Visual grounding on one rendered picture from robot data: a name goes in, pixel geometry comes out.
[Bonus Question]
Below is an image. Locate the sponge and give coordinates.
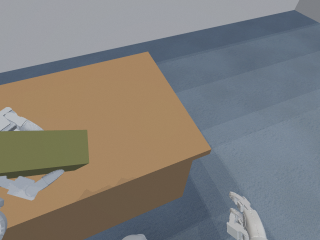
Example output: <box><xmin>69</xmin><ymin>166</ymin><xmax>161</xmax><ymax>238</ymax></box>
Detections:
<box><xmin>0</xmin><ymin>130</ymin><xmax>89</xmax><ymax>179</ymax></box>

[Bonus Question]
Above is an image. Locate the robot right hand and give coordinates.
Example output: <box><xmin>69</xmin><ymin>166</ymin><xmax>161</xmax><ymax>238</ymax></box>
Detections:
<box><xmin>226</xmin><ymin>191</ymin><xmax>267</xmax><ymax>240</ymax></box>

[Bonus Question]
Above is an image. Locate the robot left hand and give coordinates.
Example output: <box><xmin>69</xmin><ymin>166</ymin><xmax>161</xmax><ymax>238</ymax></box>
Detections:
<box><xmin>0</xmin><ymin>107</ymin><xmax>65</xmax><ymax>201</ymax></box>

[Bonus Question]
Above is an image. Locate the table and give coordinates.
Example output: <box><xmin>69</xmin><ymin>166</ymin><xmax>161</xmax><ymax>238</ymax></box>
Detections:
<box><xmin>0</xmin><ymin>51</ymin><xmax>212</xmax><ymax>240</ymax></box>

